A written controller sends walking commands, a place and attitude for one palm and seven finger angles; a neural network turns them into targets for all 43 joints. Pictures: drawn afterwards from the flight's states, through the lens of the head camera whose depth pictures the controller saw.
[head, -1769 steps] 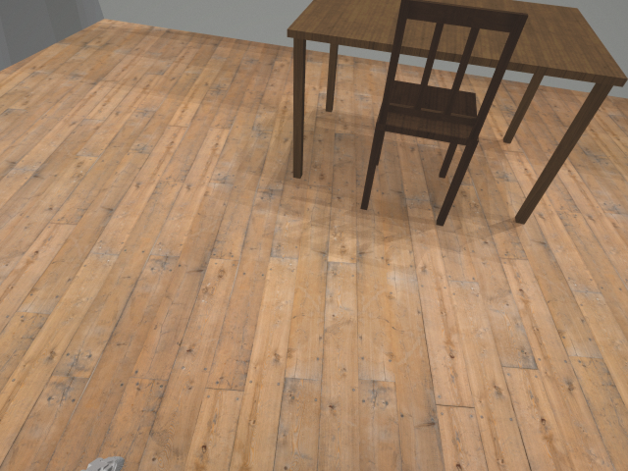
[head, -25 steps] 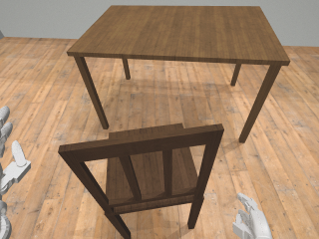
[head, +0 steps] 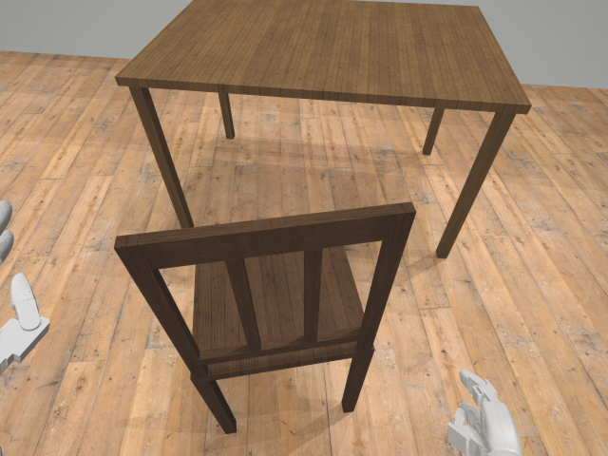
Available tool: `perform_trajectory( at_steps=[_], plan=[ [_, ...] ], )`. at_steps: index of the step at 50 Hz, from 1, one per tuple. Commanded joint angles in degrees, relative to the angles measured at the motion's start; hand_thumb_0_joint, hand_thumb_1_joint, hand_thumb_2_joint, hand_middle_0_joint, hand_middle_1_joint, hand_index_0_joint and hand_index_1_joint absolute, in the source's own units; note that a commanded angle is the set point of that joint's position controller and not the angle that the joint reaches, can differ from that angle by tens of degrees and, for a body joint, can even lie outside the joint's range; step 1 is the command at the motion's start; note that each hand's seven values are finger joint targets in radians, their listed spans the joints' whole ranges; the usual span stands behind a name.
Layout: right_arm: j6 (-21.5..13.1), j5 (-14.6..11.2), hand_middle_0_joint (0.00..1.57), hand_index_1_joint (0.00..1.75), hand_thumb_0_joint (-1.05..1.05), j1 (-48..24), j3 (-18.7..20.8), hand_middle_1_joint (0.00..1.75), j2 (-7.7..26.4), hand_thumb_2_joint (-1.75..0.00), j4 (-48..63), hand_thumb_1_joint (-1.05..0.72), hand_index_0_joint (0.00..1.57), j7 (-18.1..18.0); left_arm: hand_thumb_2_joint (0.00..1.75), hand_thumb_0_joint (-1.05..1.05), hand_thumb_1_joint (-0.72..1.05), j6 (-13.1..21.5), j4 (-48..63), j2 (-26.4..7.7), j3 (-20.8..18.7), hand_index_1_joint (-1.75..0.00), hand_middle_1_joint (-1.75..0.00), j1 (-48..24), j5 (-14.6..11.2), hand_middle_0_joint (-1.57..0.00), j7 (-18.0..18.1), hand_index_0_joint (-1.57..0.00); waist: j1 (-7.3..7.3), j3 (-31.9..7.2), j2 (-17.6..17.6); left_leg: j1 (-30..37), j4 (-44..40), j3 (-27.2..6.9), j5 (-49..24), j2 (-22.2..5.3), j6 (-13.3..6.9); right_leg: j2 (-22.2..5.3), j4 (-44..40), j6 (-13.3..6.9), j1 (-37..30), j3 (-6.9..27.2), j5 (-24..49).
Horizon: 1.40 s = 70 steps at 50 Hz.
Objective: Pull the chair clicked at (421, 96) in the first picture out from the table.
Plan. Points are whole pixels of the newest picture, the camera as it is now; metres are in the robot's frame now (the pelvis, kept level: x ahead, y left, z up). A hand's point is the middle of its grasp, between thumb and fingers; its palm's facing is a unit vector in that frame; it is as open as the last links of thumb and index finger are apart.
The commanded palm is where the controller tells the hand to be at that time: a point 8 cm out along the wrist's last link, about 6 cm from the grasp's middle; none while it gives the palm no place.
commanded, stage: step back with the hand held close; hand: left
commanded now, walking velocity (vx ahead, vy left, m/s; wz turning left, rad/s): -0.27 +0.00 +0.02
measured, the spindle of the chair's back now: (246, 309) +0.35 +0.13 -0.07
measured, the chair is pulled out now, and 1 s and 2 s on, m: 0.58 0.58 0.58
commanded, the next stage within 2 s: stop stepping back and stand still in 0.74 s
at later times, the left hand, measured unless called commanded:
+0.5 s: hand out of the picture +0.11 +0.29 +0.18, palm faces +0.56 -0.68 -0.47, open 7.5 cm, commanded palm +0.05 +0.31 +0.19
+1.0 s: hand out of the picture +0.01 +0.26 +0.18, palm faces +0.47 -0.76 -0.44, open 7.5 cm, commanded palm -0.06 +0.31 +0.19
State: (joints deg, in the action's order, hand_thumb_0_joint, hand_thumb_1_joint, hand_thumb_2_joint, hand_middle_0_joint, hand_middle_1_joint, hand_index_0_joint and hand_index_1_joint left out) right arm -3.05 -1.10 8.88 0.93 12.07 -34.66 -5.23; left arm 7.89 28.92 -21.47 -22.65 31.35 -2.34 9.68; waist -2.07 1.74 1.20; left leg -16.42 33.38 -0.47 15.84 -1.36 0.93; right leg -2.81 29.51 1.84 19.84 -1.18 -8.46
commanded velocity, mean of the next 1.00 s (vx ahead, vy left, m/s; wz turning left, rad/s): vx -0.27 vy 0.02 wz -0.04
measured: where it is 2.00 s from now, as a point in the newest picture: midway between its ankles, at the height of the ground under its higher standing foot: outside the picture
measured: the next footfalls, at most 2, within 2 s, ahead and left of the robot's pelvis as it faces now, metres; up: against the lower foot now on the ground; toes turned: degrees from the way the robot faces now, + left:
right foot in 0.90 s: -0.21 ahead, -0.11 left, +0.00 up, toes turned -5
left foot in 1.12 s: -0.12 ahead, +0.09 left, +0.00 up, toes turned +2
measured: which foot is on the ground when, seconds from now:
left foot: down 0.00-0.94, up 0.96-1.00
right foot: down 0.00-0.64, up 0.66-0.88, down 0.90-1.00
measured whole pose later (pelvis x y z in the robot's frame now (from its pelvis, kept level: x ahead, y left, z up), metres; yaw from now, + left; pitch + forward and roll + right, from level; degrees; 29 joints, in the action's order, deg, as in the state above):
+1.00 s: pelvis -0.18 +0.00 -0.02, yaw +4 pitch -3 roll -4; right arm -9.1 -1.3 10.3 0.7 11.1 -37.7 -1.1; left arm 14.7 32.1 -24.5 -24.7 26.3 -3.2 6.8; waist -0.8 4.8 3.5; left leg -38.2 58.9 -0.5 20.8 -3.6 1.3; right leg 0.7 36.8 1.6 7.1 -4.2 -26.8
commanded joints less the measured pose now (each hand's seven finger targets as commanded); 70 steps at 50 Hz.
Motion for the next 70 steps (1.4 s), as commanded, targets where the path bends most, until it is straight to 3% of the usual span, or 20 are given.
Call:
perform_trajectory(
  at_steps=[1,15,19,24,27,30,33,35,38,43,45,46,48,49,52,55,58,60,67,70],
  plan=[
    [-2.78,0.11,0.2,0.3,0.0,-4.21,2.44,0.3,6.6,-0.9,8.47,-0.9,0.2,-1.11,0.9,0.0,0.9,2.99,9.71,-13.63,-8.64,-0.3,-0.3,-4.29,0.29,-0.2,2.05,-0.2,1.4,-2.68,-2.45,-5.1,-4.41,-1.39,11.92,-1.38,-2.17,-5.64,-13.51,-3.21,0.93,9.18,-20.69],
    [-6.05,-0.34,0.2,0.3,0.0,-3.99,3.13,0.3,8.1,-0.9,10.56,-0.9,0.2,-0.24,0.9,0.0,0.9,6.27,14.18,-14.0,-12.43,-0.3,-0.3,-0.75,1.5,-0.2,1.82,-0.2,0.96,-5.77,10.55,-29.48,-13.79,-8.6,22.98,-9.41,-6.7,1.33,10.78,-0.62,-18.66,1.93,-7.1],
    [-7.23,-0.1,0.2,0.3,0.0,-2.85,3.44,0.3,7.61,-0.9,9.0,-0.9,0.2,-0.28,0.9,0.0,0.9,7.56,12.79,-14.72,-13.14,-0.3,-0.3,-3.18,1.39,-0.2,1.38,-0.2,1.23,-5.12,3.4,-27.02,-6.88,-5.96,23.16,-6.09,-5.66,-0.87,7.15,-2.17,-12.92,6.94,-8.15],
    [-7.82,1.35,0.2,0.3,0.0,-1.92,2.93,0.3,7.04,-0.9,7.34,-0.9,0.2,0.34,0.9,0.0,0.9,8.43,11.29,-14.42,-11.43,-0.3,-0.3,-7.61,1.77,-0.2,1.68,-0.2,1.8,-0.39,-5.52,-15.2,6.09,-3.48,24.89,-1.14,-2.97,-6.13,-11.03,-5.8,9.41,17.35,-34.33],
    [-6.73,1.67,0.2,0.3,0.0,-1.22,2.74,0.3,6.49,-0.9,5.17,-0.9,0.2,1.02,0.9,0.0,0.9,8.56,12.31,-14.67,-10.7,-0.3,-0.3,-8.31,1.36,-0.2,1.61,-0.2,2.51,-6.19,-10.52,-2.14,11.56,-0.77,14.59,0.86,-1.53,-8.82,-14.74,-6.31,13.13,14.5,-29.66],
    [-6.2,1.4,0.2,0.3,0.0,-1.78,2.73,0.3,6.68,-0.9,5.54,-0.9,0.2,0.87,0.9,0.0,0.9,9.13,14.2,-14.9,-11.86,-0.3,-0.3,-6.85,1.02,-0.2,1.37,-0.2,2.63,-8.7,-4.12,-3.44,-0.87,-5.28,16.48,-2.87,-3.12,-4.06,-5.39,-3.02,9.01,7.28,-27.18],
    [-8.02,1.39,0.2,0.3,0.0,-4.42,3.27,0.3,6.37,-0.9,7.3,-0.9,0.2,0.21,0.9,0.0,0.9,9.43,20.09,-14.47,-12.74,-0.3,-0.3,-7.07,0.64,-0.2,1.14,-0.2,2.67,-9.07,18.37,-24.69,-21.66,-19.95,24.54,-18.93,-9.62,5.56,36.4,0.43,-6.17,0.59,-19.09],
    [-9.37,1.38,0.2,0.3,0.0,-3.15,4.86,0.3,6.72,-0.9,5.93,-0.9,0.2,0.73,0.9,0.0,0.9,10.48,19.85,-14.55,-12.21,-0.3,-0.3,-6.53,-0.28,-0.2,0.37,-0.2,3.34,-8.59,12.52,-18.4,-17.51,-15.54,12.57,-19.23,-10.25,5.33,46.07,-0.06,0.75,4.35,-21.08],
    [-9.38,-0.72,0.2,0.3,0.0,-2.9,5.61,0.3,8.26,-0.9,6.56,-0.9,0.2,2.72,0.9,0.0,0.9,9.64,14.01,-13.08,-12.79,-0.3,-0.3,0.51,-2.22,-0.2,0.49,-0.2,1.83,-8.73,14.22,-8.55,-12.47,-4.9,10.39,-16.0,-7.17,4.09,41.11,-1.4,5.98,1.85,-21.28],
    [-9.85,1.03,0.2,0.3,0.0,-2.1,3.05,0.3,7.12,-0.9,5.58,-0.9,0.2,2.47,0.9,0.0,0.9,10.56,14.84,-15.34,-13.42,-0.3,-0.3,-7.09,-2.99,-0.2,-0.54,-0.2,1.41,-7.94,16.01,-7.25,-13.94,-9.08,16.55,-15.4,-4.53,3.18,7.96,-3.18,-5.01,0.49,-21.34],
    [-10.03,0.45,0.2,0.3,0.0,-1.6,3.1,0.3,5.88,-0.9,6.19,-0.9,0.2,2.94,0.9,0.0,0.9,10.62,14.85,-15.54,-12.45,-0.3,-0.3,-7.04,-2.36,-0.2,-1.59,-0.2,0.37,-10.56,10.49,-4.21,2.23,-0.52,15.84,-8.27,-0.79,1.46,-8.03,-4.57,-9.23,0.16,-14.48],
    [-9.85,0.22,0.2,0.3,0.0,0.23,3.05,0.3,4.63,-0.9,5.88,-0.9,0.2,3.37,0.9,0.0,0.9,10.49,15.17,-16.81,-12.38,-0.3,-0.3,-6.89,-1.68,-0.2,-1.77,-0.2,0.83,-11.17,0.08,-0.18,17.81,5.16,12.33,-1.87,1.08,-2.82,-16.78,-5.85,-5.05,2.82,-7.05],
    [-9.06,-1.12,0.2,0.3,0.0,-0.79,3.29,0.3,7.4,-0.9,7.51,-0.9,0.2,3.33,0.9,0.0,0.9,10.26,14.72,-18.14,-9.03,-0.3,-0.3,-9.05,-0.81,-0.2,-1.68,-0.2,3.02,-6.53,-23.54,-14.24,44.85,2.45,11.45,5.13,1.39,-15.58,-14.58,-12.17,-3.43,19.82,20.33],
    [-8.31,-1.66,0.2,0.3,0.0,-1.56,3.76,0.3,7.58,-0.9,7.86,-0.9,0.2,3.4,0.9,0.0,0.9,8.78,13.3,-15.95,-9.6,-0.3,-0.3,-7.09,-1.03,-0.2,-1.91,-0.2,3.7,-2.65,-24.62,-15.85,46.76,-1.85,9.06,2.24,0.3,-14.83,-10.19,-13.03,-1.06,17.02,22.2],
    [-3.91,-1.2,0.2,0.3,0.0,-4.14,0.27,0.3,2.7,-0.9,9.5,-0.9,0.2,2.38,0.9,0.0,0.9,8.01,8.05,-14.4,-12.15,-0.3,-0.3,1.07,-0.34,-0.2,-1.37,-0.2,4.68,-1.66,-2.78,-9.6,20.29,-1.31,8.41,-1.24,-2.26,-10.59,-1.22,-9.56,-2.38,4.43,15.33],
    [-5.43,-0.57,0.2,0.3,0.0,-1.32,0.86,0.3,4.96,-0.9,8.79,-0.9,0.2,2.28,0.9,0.0,0.9,10.53,8.85,-14.54,-12.8,-0.3,-0.3,-3.42,-0.21,-0.2,0.27,-0.2,4.53,-6.43,2.53,0.7,-9.69,3.97,-8.5,2.85,-2.68,-3.74,12.27,-5.35,-10.18,0.69,22.34],
    [-7.15,-0.92,0.2,0.3,0.0,1.38,4.0,0.3,8.15,-0.9,8.87,-0.9,0.2,3.06,0.9,0.0,0.9,10.61,15.65,-16.28,-11.52,-0.3,-0.3,-7.57,0.05,-0.2,-0.27,-0.2,3.52,-8.07,6.82,15.7,-8.52,-13.27,-31.03,-12.94,-9.21,1.38,24.86,-1.9,8.56,1.4,-21.2],
    [-8.35,1.36,0.2,0.3,0.0,-1.74,2.48,0.3,5.83,-0.9,7.55,-0.9,0.2,3.02,0.9,0.0,0.9,9.58,15.79,-18.1,-13.03,-0.3,-0.3,-2.66,0.11,-0.2,-0.82,-0.2,3.76,-6.7,16.45,1.24,-16.27,-25.59,-8.96,-15.18,-9.33,0.88,26.65,-1.23,3.92,4.72,-22.19],
    [-6.07,-0.29,0.2,0.3,0.0,-1.26,2.49,0.3,6.4,-0.9,7.94,-0.9,0.2,3.65,0.9,0.0,0.9,9.49,12.09,-17.19,-15.61,-0.3,-0.3,7.79,-0.17,-0.2,-0.98,-0.2,2.19,-4.92,13.27,-19.56,-15.12,-8.63,26.0,-7.67,-5.7,4.63,3.23,-3.16,-18.14,-6.2,-16.6],
    [-4.07,-0.3,0.2,0.3,0.0,0.16,3.29,0.3,6.23,-0.9,7.22,-0.9,0.2,3.27,0.9,0.0,0.9,9.45,6.06,-17.45,-15.31,-0.3,-0.3,1.6,0.25,-0.2,-1.72,-0.2,2.28,-4.07,-7.45,-22.65,19.9,2.54,19.21,2.38,-2.67,-4.92,-9.87,-9.75,-15.13,6.99,-17.27]
  ],
)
